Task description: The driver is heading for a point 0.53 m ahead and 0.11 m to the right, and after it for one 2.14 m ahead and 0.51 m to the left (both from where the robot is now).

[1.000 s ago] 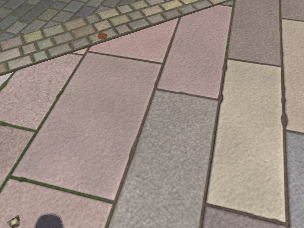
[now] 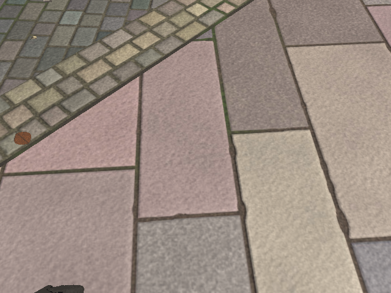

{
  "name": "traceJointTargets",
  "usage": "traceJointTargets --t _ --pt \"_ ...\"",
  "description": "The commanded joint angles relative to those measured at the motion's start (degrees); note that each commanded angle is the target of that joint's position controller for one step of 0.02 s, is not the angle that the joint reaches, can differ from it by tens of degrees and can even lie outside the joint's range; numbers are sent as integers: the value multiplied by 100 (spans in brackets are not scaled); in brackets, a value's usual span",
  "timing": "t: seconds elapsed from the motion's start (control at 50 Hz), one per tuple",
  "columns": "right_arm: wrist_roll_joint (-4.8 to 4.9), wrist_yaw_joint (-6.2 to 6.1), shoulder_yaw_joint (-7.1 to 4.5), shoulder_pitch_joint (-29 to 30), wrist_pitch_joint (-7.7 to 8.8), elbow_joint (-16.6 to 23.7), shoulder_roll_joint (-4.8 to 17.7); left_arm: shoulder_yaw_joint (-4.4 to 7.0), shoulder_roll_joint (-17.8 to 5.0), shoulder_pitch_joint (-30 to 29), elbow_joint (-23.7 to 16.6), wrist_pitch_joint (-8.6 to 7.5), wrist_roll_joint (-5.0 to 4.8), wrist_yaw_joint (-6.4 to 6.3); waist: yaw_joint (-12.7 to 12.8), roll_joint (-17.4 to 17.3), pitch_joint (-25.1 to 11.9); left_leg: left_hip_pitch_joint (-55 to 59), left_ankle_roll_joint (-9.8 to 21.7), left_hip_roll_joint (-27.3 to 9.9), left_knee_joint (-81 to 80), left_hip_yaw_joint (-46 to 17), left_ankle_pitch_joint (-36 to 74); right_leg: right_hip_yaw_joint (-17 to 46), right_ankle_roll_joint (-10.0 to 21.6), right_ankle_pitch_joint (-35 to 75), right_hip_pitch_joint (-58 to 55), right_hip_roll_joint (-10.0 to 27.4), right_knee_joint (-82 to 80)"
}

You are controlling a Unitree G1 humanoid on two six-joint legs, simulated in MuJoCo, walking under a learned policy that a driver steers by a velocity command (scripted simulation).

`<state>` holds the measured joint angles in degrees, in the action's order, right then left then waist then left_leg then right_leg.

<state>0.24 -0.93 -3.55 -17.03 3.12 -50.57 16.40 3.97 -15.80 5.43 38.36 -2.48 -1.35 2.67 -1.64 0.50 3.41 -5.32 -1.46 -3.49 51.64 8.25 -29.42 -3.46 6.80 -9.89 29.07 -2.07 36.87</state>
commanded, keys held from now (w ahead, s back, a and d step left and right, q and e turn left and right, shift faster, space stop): w+e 0.56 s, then w+q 0.44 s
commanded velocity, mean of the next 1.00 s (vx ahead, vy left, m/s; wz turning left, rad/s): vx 0.50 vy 0.00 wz -0.30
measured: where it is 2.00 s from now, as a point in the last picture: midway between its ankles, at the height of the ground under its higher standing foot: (222, 145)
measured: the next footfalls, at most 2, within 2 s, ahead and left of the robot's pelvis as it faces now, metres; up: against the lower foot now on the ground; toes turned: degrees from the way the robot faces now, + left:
left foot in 0.44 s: +0.45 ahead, +0.09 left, +0.00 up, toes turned -19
right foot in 0.90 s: +0.57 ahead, -0.24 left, +0.00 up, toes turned -17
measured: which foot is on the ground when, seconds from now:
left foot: up 0.00-0.42, down 0.44-0.90, up 0.92-1.00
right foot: down 0.00-0.44, up 0.46-0.88, down 0.90-1.00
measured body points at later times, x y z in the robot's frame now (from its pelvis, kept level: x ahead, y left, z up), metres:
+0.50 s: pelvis +0.29 +0.02 +0.01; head +0.32 +0.01 +0.46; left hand +0.42 +0.28 -0.10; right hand +0.43 -0.28 -0.06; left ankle +0.41 +0.10 -0.71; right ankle +0.11 -0.06 -0.66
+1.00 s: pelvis +0.51 -0.10 +0.02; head +0.53 -0.12 +0.47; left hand +0.77 +0.08 -0.05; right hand +0.45 -0.38 -0.11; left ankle +0.45 +0.07 -0.64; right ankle +0.53 -0.22 -0.71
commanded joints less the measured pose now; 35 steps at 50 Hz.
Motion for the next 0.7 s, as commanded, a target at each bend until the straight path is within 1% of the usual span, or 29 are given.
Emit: traceJointTargets --t 0.02,0.04,0.06,0.08,0.1,0.12,0.16,0.18,0.22,0.24,0.28,0.32,0.36,0.38,0.4,0.42,0.44,0.46,0.48,0.5,0.52,0.54,0.56,0.58,0.6,0.62,0.66,0.68,0.7 --pt "258 165 -66 679 547 969 786 359 -1115 1833 5 -111 66 -97 940 554 -1754 -4363 233 239 2990 -1420 79 4317 1586 -557 -4963 1991 -2000" --pt "204 144 -37 764 601 1005 730 303 -937 1446 -39 -145 30 -95 655 79 -1222 -4158 305 -23 2422 -1391 605 3562 1336 -26 -4068 1732 -1988" --pt "48 100 -68 760 588 935 738 243 -762 1034 -130 -147 29 -98 396 -139 -862 -3761 257 -196 1908 -1346 849 3006 1170 601 -3216 1493 -2055" --pt "-21 95 -117 628 518 916 798 188 -637 809 -230 -152 91 -120 197 -51 -737 -3343 201 -311 1636 -1376 1024 2684 1120 1066 -2658 1334 -2184" --pt "-49 101 -133 537 438 935 776 186 -656 740 -274 -155 111 -135 85 5 -682 -3113 123 -330 1425 -1357 1111 2579 1118 1283 -2328 1255 -2300" --pt "-81 98 -125 488 374 957 692 202 -713 743 -274 -170 82 -158 32 2 -634 -3033 23 -328 1181 -1282 1174 2423 1139 1559 -2091 1201 -2364" --pt "-131 73 -78 712 289 1062 529 243 -879 877 -230 -183 66 -230 53 26 -488 -3015 -158 -265 563 -1155 1569 2070 1104 1865 -1686 1052 -2444" --pt "-136 65 -50 945 274 1143 467 264 -946 966 -198 -174 55 -269 126 72 -412 -3034 -223 -205 129 -1115 1931 1934 1029 1851 -1579 948 -2447" --pt "-127 84 3 1394 282 1258 347 274 -972 1121 -139 -134 22 -319 309 219 -355 -2806 -253 -19 -846 -1077 2780 1694 792 1531 -1424 684 -2356" --pt "-107 106 24 1598 297 1309 306 275 -975 1207 -110 -110 11 -334 406 297 -353 -2642 -249 88 -1271 -1059 3127 1667 696 1311 -1378 614 -2303" --pt "-37 154 27 1923 328 1417 331 282 -1002 1409 -35 -79 0 -343 560 394 -351 -2393 -234 258 -1777 -1048 3502 1840 586 925 -1403 653 -2225" --pt "6 197 -10 2090 370 1511 452 277 -967 1556 36 -49 -31 -350 605 450 -343 -2376 -161 309 -2099 -1188 3393 2168 542 672 -1718 788 -1963" --pt "16 236 -73 2062 424 1537 602 272 -926 1582 55 -13 -29 -376 535 533 -365 -2290 -38 342 -2351 -1298 3016 2551 476 544 -2096 934 -1628" --pt "25 243 -108 1943 454 1524 667 281 -939 1532 46 5 -17 -387 450 632 -377 -2140 46 349 -2398 -1301 2740 2705 434 623 -2199 986 -1460" --pt "28 235 -152 1650 485 1461 721 277 -914 1440 20 25 -8 -389 275 723 -445 -1763 156 374 -2534 -1227 2595 2777 363 794 -2205 951 -1235" --pt "-11 201 -235 1116 515 1338 845 226 -772 1351 -29 26 7 -379 -12 695 -729 -936 326 325 -2729 -1174 2664 2641 203 1122 -2072 699 -706" --pt "-119 153 -323 298 537 1267 1120 103 -456 1289 -142 2 73 -351 -391 303 -1470 500 698 -479 -2566 -1875 2489 2257 -9 719 -1467 385 689" --pt "-206 136 -443 -385 469 1110 1600 -16 -69 2073 -272 -51 -39 -352 -173 -1376 -2316 2616 1658 -1858 -2846 -4322 1591 1447 -458 -1715 570 -472 2673" --pt "-35 176 -377 -431 425 1063 1218 23 -545 2203 -212 -72 -120 -366 -200 -1658 -2243 2676 1801 -2201 -3279 -5526 195 1453 -545 -2384 1524 -106 3660" --pt "-6 150 -257 -149 380 1162 770 137 -965 1646 -203 -39 -110 -366 -356 -969 -1422 1983 1513 -1924 -3414 -4676 -35 1445 -597 -1866 1786 157 3974" --pt "-50 132 -197 138 321 1199 629 155 -989 1237 -288 -4 -35 -370 -305 -558 -928 1248 1288 -1658 -3462 -3810 560 1211 -626 -1431 1664 362 3914" --pt "-79 128 -153 336 289 1159 523 166 -911 995 -373 0 32 -352 -197 -459 -540 602 1214 -1411 -3608 -3231 1199 1168 -638 -1145 1526 512 3641" --pt "-114 117 -114 435 293 1129 438 178 -813 977 -404 20 21 -317 -54 -574 -390 194 1137 -1224 -3758 -2767 1608 1149 -620 -961 1281 672 3428" --pt "-121 137 -104 402 317 1058 420 137 -636 1032 -398 32 -4 -294 9 -662 -334 -115 1158 -1069 -3915 -2526 1806 1095 -600 -890 1026 705 3226" --pt "-93 166 -103 328 344 970 412 90 -451 1090 -376 38 -8 -285 59 -656 -331 -260 1244 -999 -4028 -2351 2001 1043 -596 -910 898 682 3004" --pt "-57 188 -117 273 366 885 477 50 -339 1043 -399 38 13 -281 103 -626 -285 -351 1345 -994 -4125 -2220 2231 988 -607 -908 880 678 2704" --pt "13 198 -162 264 362 797 680 -19 -253 755 -500 -12 108 -264 140 -543 -243 -339 1511 -1017 -4250 -2054 2751 778 -655 -609 945 777 1940" --pt "46 195 -175 276 335 785 743 -52 -225 580 -523 -62 136 -241 98 -484 -251 -354 1505 -955 -4262 -1911 2903 700 -671 -300 848 793 1494" --pt "79 191 -188 259 303 768 804 -82 -190 371 -548 -115 137 -213 30 -461 -232 -409 1453 -860 -4264 -1761 2981 623 -686 13 690 755 1020"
